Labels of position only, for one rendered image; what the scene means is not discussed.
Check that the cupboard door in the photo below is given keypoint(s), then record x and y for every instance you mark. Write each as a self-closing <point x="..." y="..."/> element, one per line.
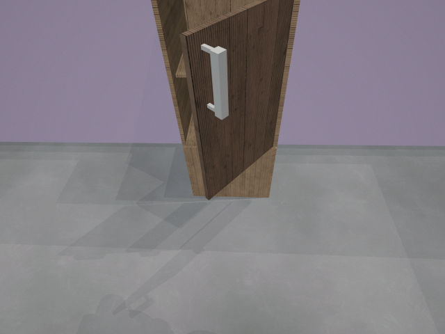
<point x="256" y="38"/>

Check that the handle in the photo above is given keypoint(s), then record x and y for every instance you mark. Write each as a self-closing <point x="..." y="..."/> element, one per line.
<point x="219" y="79"/>

